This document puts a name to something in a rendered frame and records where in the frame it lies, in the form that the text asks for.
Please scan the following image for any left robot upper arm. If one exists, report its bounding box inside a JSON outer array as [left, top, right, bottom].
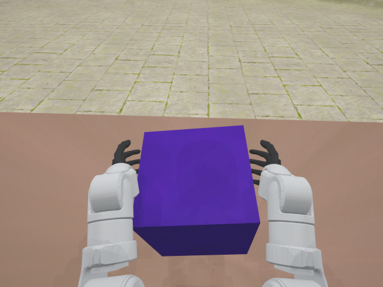
[[83, 274, 145, 287]]

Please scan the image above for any robot left forearm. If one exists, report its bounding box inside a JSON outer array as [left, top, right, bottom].
[[78, 163, 139, 287]]

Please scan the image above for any left robot hand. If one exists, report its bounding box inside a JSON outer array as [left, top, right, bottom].
[[112, 140, 141, 174]]

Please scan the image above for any robot right forearm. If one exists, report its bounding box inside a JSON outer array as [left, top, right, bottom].
[[258, 164, 328, 287]]

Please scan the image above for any carton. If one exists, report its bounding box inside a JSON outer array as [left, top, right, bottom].
[[132, 125, 260, 257]]

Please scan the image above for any right robot hand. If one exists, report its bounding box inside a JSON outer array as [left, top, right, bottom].
[[249, 140, 281, 185]]

